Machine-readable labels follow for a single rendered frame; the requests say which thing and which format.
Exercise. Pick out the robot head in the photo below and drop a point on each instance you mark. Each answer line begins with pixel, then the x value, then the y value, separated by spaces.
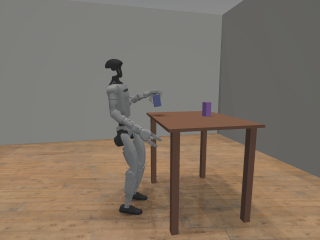
pixel 115 65

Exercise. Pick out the right robot upper arm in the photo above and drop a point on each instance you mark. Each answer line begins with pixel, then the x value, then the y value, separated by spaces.
pixel 112 92

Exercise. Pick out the table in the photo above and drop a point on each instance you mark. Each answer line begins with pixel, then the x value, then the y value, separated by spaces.
pixel 191 121

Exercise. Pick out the robot right forearm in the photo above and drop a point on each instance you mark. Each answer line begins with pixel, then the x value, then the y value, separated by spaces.
pixel 121 119

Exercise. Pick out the sponge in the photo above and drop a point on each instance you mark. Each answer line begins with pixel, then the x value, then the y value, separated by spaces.
pixel 156 100

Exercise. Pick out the right robot foot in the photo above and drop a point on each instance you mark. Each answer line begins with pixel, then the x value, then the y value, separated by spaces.
pixel 131 210

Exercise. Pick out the robot left forearm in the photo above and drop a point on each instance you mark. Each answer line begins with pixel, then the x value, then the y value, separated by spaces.
pixel 139 96

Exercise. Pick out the right robot hand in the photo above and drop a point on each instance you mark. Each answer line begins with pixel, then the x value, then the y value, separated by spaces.
pixel 145 135

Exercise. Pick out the left robot hand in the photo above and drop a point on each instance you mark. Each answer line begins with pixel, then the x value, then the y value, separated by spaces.
pixel 154 92

